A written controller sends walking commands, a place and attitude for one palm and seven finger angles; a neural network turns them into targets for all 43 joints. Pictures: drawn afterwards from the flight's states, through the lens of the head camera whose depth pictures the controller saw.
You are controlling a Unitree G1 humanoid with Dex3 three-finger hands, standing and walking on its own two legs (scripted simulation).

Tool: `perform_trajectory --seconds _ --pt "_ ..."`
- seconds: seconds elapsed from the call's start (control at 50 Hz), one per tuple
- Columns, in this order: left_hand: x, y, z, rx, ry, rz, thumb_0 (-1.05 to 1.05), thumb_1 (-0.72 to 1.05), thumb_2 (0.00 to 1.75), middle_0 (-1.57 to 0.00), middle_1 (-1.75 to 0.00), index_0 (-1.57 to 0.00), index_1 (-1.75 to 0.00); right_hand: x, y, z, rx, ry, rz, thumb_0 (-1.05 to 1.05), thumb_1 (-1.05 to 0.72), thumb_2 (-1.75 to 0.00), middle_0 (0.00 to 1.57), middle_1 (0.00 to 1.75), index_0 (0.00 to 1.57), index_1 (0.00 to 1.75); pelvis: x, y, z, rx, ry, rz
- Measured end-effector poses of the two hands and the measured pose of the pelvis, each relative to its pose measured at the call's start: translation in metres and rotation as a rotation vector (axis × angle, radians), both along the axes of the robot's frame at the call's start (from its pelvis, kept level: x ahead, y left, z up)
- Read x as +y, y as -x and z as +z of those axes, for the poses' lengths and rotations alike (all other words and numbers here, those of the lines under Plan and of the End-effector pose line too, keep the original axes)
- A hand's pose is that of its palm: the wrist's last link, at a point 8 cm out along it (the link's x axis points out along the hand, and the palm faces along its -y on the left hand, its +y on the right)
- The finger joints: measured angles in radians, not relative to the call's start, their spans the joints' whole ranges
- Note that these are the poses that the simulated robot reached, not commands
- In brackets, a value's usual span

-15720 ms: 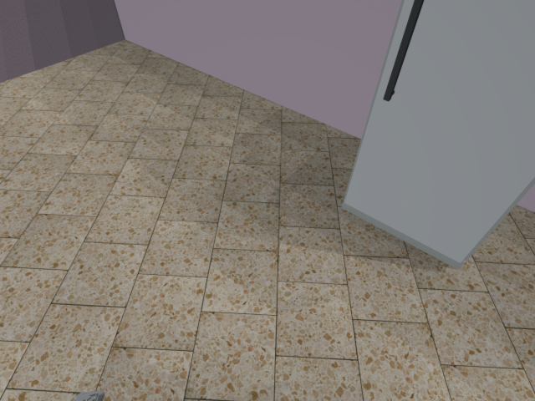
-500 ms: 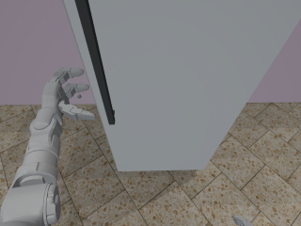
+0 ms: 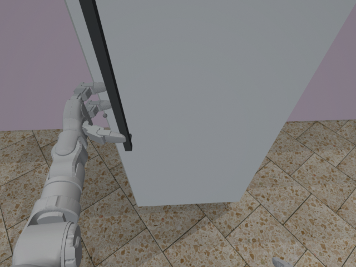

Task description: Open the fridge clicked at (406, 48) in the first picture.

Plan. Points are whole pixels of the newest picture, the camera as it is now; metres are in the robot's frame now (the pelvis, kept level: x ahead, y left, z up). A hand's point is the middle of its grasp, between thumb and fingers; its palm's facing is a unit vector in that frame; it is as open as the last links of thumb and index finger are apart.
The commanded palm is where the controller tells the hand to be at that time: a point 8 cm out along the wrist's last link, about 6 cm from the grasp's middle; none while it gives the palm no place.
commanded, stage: feel for the door with the fingertips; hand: left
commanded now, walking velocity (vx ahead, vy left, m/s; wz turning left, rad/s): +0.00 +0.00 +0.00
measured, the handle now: (112, 79) +0.48 +0.16 +0.17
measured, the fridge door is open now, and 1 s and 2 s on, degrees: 0 0 0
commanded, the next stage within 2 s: slide the fingers in behind the handle in 0.38 s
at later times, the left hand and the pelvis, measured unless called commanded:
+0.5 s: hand (100, 111) +0.43 +0.19 +0.12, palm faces +0.07 -1.00 +0.01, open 13.8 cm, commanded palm +0.41 +0.23 +0.12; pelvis +0.00 +0.00 +0.00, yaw +1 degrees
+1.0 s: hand (107, 112) +0.43 +0.17 +0.12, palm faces +0.05 -1.00 +0.02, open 14.0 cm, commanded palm +0.40 +0.22 +0.12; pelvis -0.01 +0.00 +0.00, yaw +0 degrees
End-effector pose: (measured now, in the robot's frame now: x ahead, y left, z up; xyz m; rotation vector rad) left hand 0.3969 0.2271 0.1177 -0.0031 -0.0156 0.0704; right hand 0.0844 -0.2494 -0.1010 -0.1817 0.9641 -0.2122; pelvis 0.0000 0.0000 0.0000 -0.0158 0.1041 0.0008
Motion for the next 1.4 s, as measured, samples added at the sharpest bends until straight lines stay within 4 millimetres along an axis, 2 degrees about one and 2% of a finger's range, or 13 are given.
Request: perform_trajectory --seconds 0.16,0.32,0.76,1.08,1.4 --pt "0.010 -0.006 0.004 0.003 0.005 0.005 -0.01 -0.50 0.30 -0.30 -1.20 -0.30 -1.20 -0.007 -0.001 0.000 0.013 0.012 0.005 0.01 -0.91 -0.90 0.20 0.30 0.20 0.30 -0.002 -0.001 0.000 0.010 0.001 0.005" --pt "0.010 -0.009 0.001 0.004 0.008 -0.005 -0.01 -0.51 0.30 -0.30 -1.21 -0.30 -1.20 -0.012 0.007 -0.002 0.049 0.023 -0.002 0.01 -0.91 -0.90 0.20 0.30 0.20 0.30 -0.003 -0.001 -0.001 0.019 0.003 0.009" --pt "0.011 -0.010 0.001 -0.006 0.007 -0.009 -0.01 -0.51 0.30 -0.32 -1.22 -0.31 -1.21 -0.005 0.027 -0.006 0.078 0.012 -0.016 0.01 -0.91 -0.90 0.20 0.30 0.20 0.30 0.001 0.006 -0.003 0.024 0.007 0.006" --pt "-0.009 -0.010 0.000 -0.014 0.010 -0.018 -0.01 -0.51 0.30 -0.30 -1.20 -0.30 -1.20 -0.001 0.016 -0.004 0.041 0.001 -0.007 0.01 -0.91 -0.90 0.20 0.30 0.20 0.30 0.003 0.004 -0.003 0.019 0.005 0.000" --pt "-0.012 -0.010 0.000 -0.006 0.004 -0.002 -0.01 -0.51 0.30 -0.31 -1.22 -0.29 -1.20 -0.002 0.011 -0.007 0.054 -0.002 0.015 0.01 -0.91 -0.90 0.20 0.30 0.20 0.30 0.000 0.003 -0.003 0.022 0.006 0.014"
